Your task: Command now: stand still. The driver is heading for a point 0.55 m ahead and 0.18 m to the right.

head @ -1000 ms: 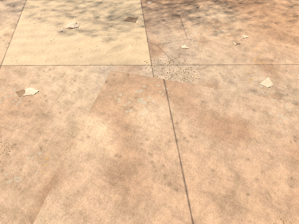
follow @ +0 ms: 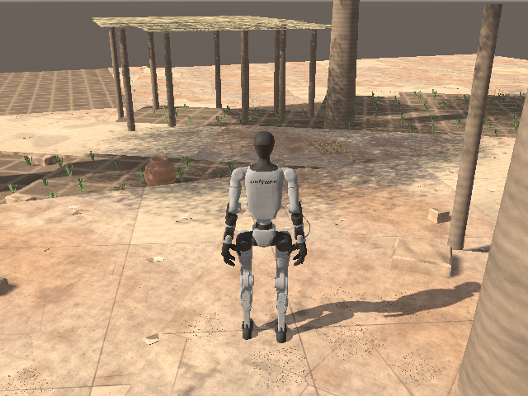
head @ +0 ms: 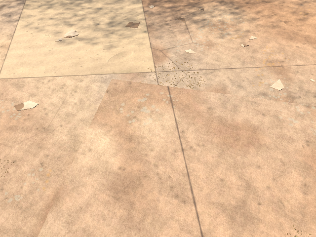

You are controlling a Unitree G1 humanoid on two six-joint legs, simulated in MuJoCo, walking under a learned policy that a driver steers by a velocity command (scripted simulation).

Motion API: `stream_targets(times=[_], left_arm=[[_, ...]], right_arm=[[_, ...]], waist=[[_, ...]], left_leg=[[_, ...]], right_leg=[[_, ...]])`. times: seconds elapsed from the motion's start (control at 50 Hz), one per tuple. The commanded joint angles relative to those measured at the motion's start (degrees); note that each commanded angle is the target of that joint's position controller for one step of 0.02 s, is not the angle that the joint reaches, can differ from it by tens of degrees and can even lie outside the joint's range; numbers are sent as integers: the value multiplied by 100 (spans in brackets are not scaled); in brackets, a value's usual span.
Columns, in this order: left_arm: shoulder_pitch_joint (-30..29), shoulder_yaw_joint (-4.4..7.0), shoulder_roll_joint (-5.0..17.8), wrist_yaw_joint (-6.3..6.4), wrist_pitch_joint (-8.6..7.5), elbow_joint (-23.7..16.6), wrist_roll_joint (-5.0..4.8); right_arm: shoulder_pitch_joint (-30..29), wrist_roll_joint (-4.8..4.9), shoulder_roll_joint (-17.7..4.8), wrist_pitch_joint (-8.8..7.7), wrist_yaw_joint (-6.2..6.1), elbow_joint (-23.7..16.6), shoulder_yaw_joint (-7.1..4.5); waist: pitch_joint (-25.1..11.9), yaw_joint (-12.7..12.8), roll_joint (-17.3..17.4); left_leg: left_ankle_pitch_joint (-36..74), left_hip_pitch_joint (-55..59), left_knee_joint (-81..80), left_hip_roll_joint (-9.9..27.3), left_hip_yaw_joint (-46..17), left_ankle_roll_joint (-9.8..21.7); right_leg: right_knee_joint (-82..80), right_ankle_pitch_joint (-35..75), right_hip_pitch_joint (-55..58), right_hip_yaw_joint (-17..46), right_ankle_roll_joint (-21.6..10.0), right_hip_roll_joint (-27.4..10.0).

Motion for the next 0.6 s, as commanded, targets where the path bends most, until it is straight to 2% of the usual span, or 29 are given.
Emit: stream_targets(times=[0.02, 0.3, 0.32, 0.38, 0.42, 0.44, 0.46, 0.48, 0.52, 0.56, 0.58, 0.6], left_arm=[[413, 64, 428, 14, -25, -24, 3], [527, 64, 339, 29, -38, 48, 1], [586, 59, 316, 27, -35, 68, 8], [637, 190, 582, 6, 38, -2, 32], [930, 252, 660, -8, 64, -14, 30], [1161, 303, 755, -2, 54, 43, 31], [1206, 354, 833, 4, 38, 64, 45], [1148, 381, 850, -8, 9, 26, 62], [899, 423, 904, -45, -67, -82, 88], [449, 436, 863, -72, -116, -211, 5], [288, 435, 804, -78, -149, -288, -6], [111, 367, 563, -103, -223, -416, 23]], right_arm=[[339, -2, -429, -20, -9, -35, -54], [467, -1, -336, -27, -28, 5, -43], [514, -5, -304, -22, -25, 20, -34], [482, -45, -429, 30, 5, -102, -113], [250, -106, -292, 16, 63, -313, -104], [105, -141, -125, -36, 101, -438, -73], [-10, -198, -84, -106, 131, -545, -67], [-111, -192, -179, -175, 162, -650, -95], [-47, -138, -262, -295, 234, -766, -143], [604, -50, -121, -386, 255, -613, -156], [1177, -23, -169, -405, 225, -394, -209], [1813, -70, -461, -447, 167, -245, -304]], waist=[[291, -1, -2], [315, 2, -4], [194, 7, -10], [472, 53, -235], [909, 225, -491], [960, 311, -794], [1038, 326, -914], [1032, 302, -797], [931, 138, -661], [914, -280, -608], [839, -509, -391], [693, -763, 361]], left_leg=[[354, 45, -351, 574, -566, 123], [462, 54, -297, 586, -538, 115], [58, 100, -330, 536, -516, 120], [-1961, -433, 136, 168, -290, 289], [-2369, -1291, 725, 1, -134, 322], [-1905, -1604, 1295, -95, 156, 278], [-1417, -1734, 1761, 43, 345, 258], [-1323, -1803, 1988, 187, 303, 265], [-1510, -1628, 1824, 271, 278, 304], [-991, -156, 747, 71, 529, 373], [-817, 817, 310, -101, 527, 364], [-1305, 1669, -315, 559, -484, 437]], right_leg=[[-486, 322, -428, 524, -164, -554], [-458, 454, -390, 526, -174, -548], [-522, 24, -350, 518, -184, -506], [-540, -2256, -650, 708, -438, -397], [-883, -3302, -613, 1394, -747, -786], [-1224, -3560, -386, 1970, -960, -1197], [-1456, -3484, -356, 2424, -1181, -1623], [-1571, -3225, -406, 2561, -1280, -1773], [-1463, -2692, -420, 2268, -1233, -1692], [-1007, -2322, -1276, 1550, -989, -1253], [-509, -2061, -1816, 1170, -850, -927], [738, -1552, -2460, 543, -656, -481]])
